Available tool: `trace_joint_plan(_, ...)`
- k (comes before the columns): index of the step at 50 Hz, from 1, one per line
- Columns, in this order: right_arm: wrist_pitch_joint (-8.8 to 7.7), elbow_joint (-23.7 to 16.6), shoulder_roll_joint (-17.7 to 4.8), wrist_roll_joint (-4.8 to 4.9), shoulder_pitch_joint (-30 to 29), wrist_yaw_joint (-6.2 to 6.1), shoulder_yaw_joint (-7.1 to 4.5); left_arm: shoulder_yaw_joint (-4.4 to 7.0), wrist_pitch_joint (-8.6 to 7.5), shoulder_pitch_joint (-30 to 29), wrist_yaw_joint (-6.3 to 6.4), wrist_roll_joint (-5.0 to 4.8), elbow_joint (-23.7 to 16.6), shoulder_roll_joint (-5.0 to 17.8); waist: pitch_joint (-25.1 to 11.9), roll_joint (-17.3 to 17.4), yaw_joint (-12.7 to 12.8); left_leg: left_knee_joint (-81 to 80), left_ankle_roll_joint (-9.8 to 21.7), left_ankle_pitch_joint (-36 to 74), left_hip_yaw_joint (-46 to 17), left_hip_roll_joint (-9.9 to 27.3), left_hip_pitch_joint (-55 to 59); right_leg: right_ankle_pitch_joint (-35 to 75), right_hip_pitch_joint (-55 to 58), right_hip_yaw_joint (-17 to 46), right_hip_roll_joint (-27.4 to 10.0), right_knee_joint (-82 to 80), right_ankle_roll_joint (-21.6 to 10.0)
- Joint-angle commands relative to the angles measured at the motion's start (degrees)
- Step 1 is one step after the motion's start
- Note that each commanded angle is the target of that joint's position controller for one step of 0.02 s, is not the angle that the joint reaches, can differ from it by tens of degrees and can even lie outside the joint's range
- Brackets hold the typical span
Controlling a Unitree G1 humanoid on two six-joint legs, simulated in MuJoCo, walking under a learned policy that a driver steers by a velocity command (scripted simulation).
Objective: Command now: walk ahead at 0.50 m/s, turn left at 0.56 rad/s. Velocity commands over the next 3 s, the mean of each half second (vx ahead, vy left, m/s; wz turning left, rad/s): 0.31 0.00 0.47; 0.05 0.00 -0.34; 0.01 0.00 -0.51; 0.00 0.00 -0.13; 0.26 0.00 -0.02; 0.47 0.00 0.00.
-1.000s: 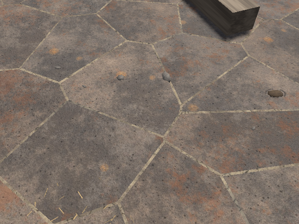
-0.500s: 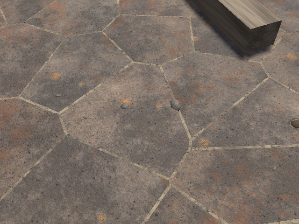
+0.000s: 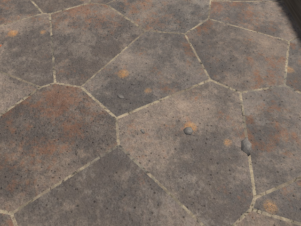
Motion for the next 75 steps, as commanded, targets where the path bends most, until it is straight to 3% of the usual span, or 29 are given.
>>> trace_joint_plan(1,-0.98,-1.91,-7.42,0.02,8.24,-0.64,-2.24,1.02,-3.74,-5.65,-0.02,0.58,-7.78,6.93,-9.42,0.09,-3.5,-19.0,12.45,7.65,-28.97,16.6,29.99,6.23,-29.0,6.67,-2.92,4.36,-1.47)
trace_joint_plan(5,-1.31,-3.46,-7.12,-0.51,5.14,-1.53,-1.9,1.45,-1.05,-3.59,0.09,2.15,-7.94,5.87,-6.3,1.19,0.55,-22.78,11.98,19.14,-20.98,12.79,15.65,11.22,-20.58,5.46,-3.96,-5.52,1.32)
trace_joint_plan(10,0.07,-2.09,-9.44,-0.08,8.28,-3.39,-2.68,0.14,-0.73,-13.33,0.07,2.51,-10.71,2.84,-4.48,4.09,-2.34,-18.35,6.53,30.13,-12.83,6.5,9.68,27.82,-14.96,2.77,1.76,-27.03,3.16)
trace_joint_plan(14,1.8,-1.19,-9.05,0.41,11.0,-4.15,-2.71,0.71,-0.58,-16.91,-0.78,1.5,-12.08,4.63,-6.62,6.32,-3.72,-13.04,3.88,23.11,-18.91,7.67,14.07,30.61,-11.65,4.75,5.02,-35.93,2.48)
trace_joint_plan(17,2.35,-2.82,-8.13,0.26,7.72,-4.79,-2.6,1.84,-1.25,-12.93,-0.99,1.88,-11.44,6.9,-7.87,7.82,-0.73,-5.4,1.85,21.14,-24.36,7.9,18.01,28.8,-7.59,6.28,4.46,-41.39,0.04)
trace_joint_plan(18,2.16,-3.49,-6.64,0.05,6.29,-4.75,-2.08,2.09,-1.69,-9.17,-0.87,2.69,-10.53,7.7,-10.15,6.62,1.22,0.39,-0.08,21.23,-22.05,5.51,18.14,36.75,-1.8,5.43,2.42,-44.89,-1.64)
trace_joint_plan(19,1.76,-4.79,-3.05,-1.07,7.36,-4.73,-0.8,2.3,-1.89,-4.82,-0.57,4.13,-10.55,10.4,-17.6,-0.01,1.84,13.63,-2.61,8.29,-17.88,1.76,12.86,55.52,11.64,13.44,-7.62,-41.67,-5.49)
trace_joint_plan(20,1.45,-3.2,-0.12,-1.24,20.11,-4.55,0.12,2.02,-1.21,-3.69,-0.64,5.28,-10.18,11.07,-23.45,-15.28,-3.52,29.31,-6.34,-31.29,-15.11,-6.32,-0.67,75.21,26.24,31.86,-20.94,-39.62,-17.24)
trace_joint_plan(21,1.67,-0.67,-5.14,-0.58,25.91,-4.07,-0.25,1.55,-0.59,-3.77,-1.14,2.79,-9.15,7.87,-26.86,-14.26,-4.55,35.05,-7.83,-29.12,-17.19,-1.71,-3.09,54.38,24.83,41.19,-23.28,-41.76,-21.12)
trace_joint_plan(22,2.78,0.53,-7.67,-0.14,19.95,-4.13,-0.91,0.12,-0.13,-6.92,-1.42,1.98,-10.13,3.06,-19.74,-8.15,-2.41,36.14,-9.58,-24.84,-15.42,1.02,-4.3,41.44,19.03,34.44,-17.96,-43.58,-18.25)
trace_joint_plan(23,3.83,-0.3,-8.04,-0.73,14.01,-4.46,-1.08,-0.71,0.65,-9.21,-1.81,2.12,-10.05,1.67,-15.16,-4.89,-1.68,33.49,-10.34,-21.81,-12.12,2.52,-4.78,32.72,13.33,29.25,-13.79,-45.16,-15.18)
trace_joint_plan(26,4.93,-2.15,-5.18,-1.57,8.19,-4.63,-0.64,0.26,2.89,-13.0,-1.69,1.89,-10.19,5.82,-6.52,-7.39,-2.81,16.14,-10.73,-18.77,-6.56,3.26,2.97,27.12,-1.51,21.09,-5.8,-49.12,-11.03)
trace_joint_plan(29,4.12,-1.41,-3.72,-1.23,8.35,-5.21,-0.28,1.78,3.77,-9.93,-0.87,1.57,-10.1,8.93,-10.2,-9.21,-1.78,8.03,-10.19,-15.13,-5.52,1.24,7.04,29.2,1.94,22.41,-5.96,-48.83,-12.73)
trace_joint_plan(36,2.72,-1.15,-4.01,-1.23,6.91,-4.15,-0.9,2.47,6.25,-10.31,0.79,-0.21,-11.11,8.59,-8.48,-8.4,-2.97,-9.24,-6.07,-1.94,-5.06,0.79,15.79,11.52,-4.23,25.99,-3.72,-48.68,-9.86)
trace_joint_plan(37,2.44,-1.3,-5.73,-1.69,7.91,-4.17,-1.4,2.24,6.38,-9.4,1.01,-0.23,-11.16,7.64,-8.71,-6.48,-3.22,-11.87,-4.18,-0.89,-7.55,4.7,20.49,8.5,-8.54,24.47,-1.94,-46.0,-7.7)
trace_joint_plan(39,2.54,-1.55,-11.8,-4.04,7.63,-4.34,-2.97,1.87,5.65,-10.67,0.85,-0.24,-13.61,5.59,-5.52,15.46,-2.47,-20.86,7.29,3.78,-27.44,23.12,18.19,-2.96,-20.01,7.23,9.3,-24.6,-1.64)
trace_joint_plan(40,2.0,-3.29,-9.41,-4.45,3.97,-4.56,-2.21,3.11,5.32,-8.53,0.69,0.64,-12.62,8.62,-5.57,12.79,-1.67,-20.41,9.82,12.11,-27.92,26.08,16.89,-5.65,-20.19,8.25,6.5,-11.35,0.32)
trace_joint_plan(41,1.64,-4.29,-7.14,-3.7,0.7,-4.91,-1.53,3.86,5.67,-5.41,0.55,0.28,-10.69,9.66,-5.98,8.52,0.16,-18.58,8.01,16.95,-22.92,23.45,17.06,-3.6,-20.02,8.89,6.15,-5.17,1.11)
trace_joint_plan(43,1.29,-4.8,-5.78,-1.73,-2.01,-5.02,-1.06,3.72,7.1,-2.62,0.93,0.33,-9.01,7.97,-5.49,5.88,0.8,-15.95,5.12,22.98,-15.44,19.73,19.69,1.31,-22.47,8.13,5.15,0.82,3.19)
trace_joint_plan(49,3.17,-3.35,-8.77,-1.66,2.28,-5.32,-2.26,1.57,7.78,-10.03,-0.73,-0.15,-14.38,4.07,-6.46,9.54,-3.54,-14.96,6.01,24.82,-7.35,18.87,23.69,5.23,-18.28,1.9,1.63,-14.59,5.3)
trace_joint_plan(55,2.87,-2.61,-10.92,0.69,0.85,-4.33,-3.19,2.68,8.26,-5.91,-1.95,0.01,-15.01,6.13,-7.2,10.45,-0.88,-8.91,2.87,22.2,-3.79,20.3,19.85,13.84,-3.69,-3.56,3.73,-36.52,0.09)
trace_joint_plan(56,2.46,-1.57,-9.44,0.79,2.91,-4.13,-2.85,3.28,8.22,-3.54,-1.52,0.25,-14.29,7.14,-7.88,8.04,-0.1,-4.32,-0.22,17.7,-1.16,18.36,16.5,20.43,2.85,-2.36,4.8,-42.59,-1.79)
trace_joint_plan(57,2.12,-1.42,-6.97,-0.89,5.2,-3.87,-2.25,4.75,8.04,-0.88,-0.72,0.18,-14.44,11.91,-10.13,-2.52,-0.24,8.11,-5.67,4.49,4.2,14.08,6.02,38.93,14.38,9.04,-2.65,-44.33,-5.18)
trace_joint_plan(58,1.83,-5.2,-3.6,-3.56,2.58,-3.88,-0.73,5.75,7.58,-0.92,-0.27,1.54,-16.05,18.65,-10.34,-18.77,-0.67,23.53,-10.82,-27.52,4.59,5.17,-12.03,58.1,19.79,31.18,-18.66,-43.74,-17.48)
trace_joint_plan(59,1.68,-5.67,-6.57,-2.49,-2.68,-4.24,-1.54,4.83,6.24,1.71,-0.85,2.9,-15.73,15.05,-14.76,-11.59,4.53,32.96,-10.79,-29.64,-5.07,4.48,-12.72,54.27,17.31,32.49,-20.31,-45.41,-22.91)
trace_joint_plan(60,2.01,-5.6,-7.71,-1.08,-3.25,-4.36,-1.93,4.05,5.3,-0.96,-0.9,2.82,-15.34,13.44,-11.6,-8.74,2.69,35.22,-10.01,-25.11,-6.36,5.45,-13.56,49.25,14.87,26.88,-16.93,-45.7,-20.37)
trace_joint_plan(62,2.68,-4.02,-8.31,-1.65,-1.88,-5.31,-2.42,3.26,5.27,-6.87,-0.13,0.64,-15.75,10.61,-8.3,-5.46,0.01,31.36,-9.8,-16.21,-7.07,6.56,-13.45,40.86,10.71,21.51,-11.4,-45.97,-14.77)
trace_joint_plan(69,2.6,-3.02,-5.2,-1.39,-0.22,-4.66,-1.36,2.75,6.46,-7.72,1.54,0.92,-15.72,10.2,-9.62,-7.45,-0.65,16.71,-11.35,-7.14,-6.32,3.81,-5.22,30.98,6.5,20.34,-7.3,-46.53,-13.75)
trace_joint_plan(75,2.03,-3.74,-5.62,-0.78,-1.12,-3.56,-1.1,2.05,6.88,-7.56,0.67,1.52,-14.74,9.87,-7.63,-9.07,1.08,5.53,-9.97,-9.66,-5.27,3.68,3.8,25.56,2.07,24.62,-7.71,-45.48,-14.13)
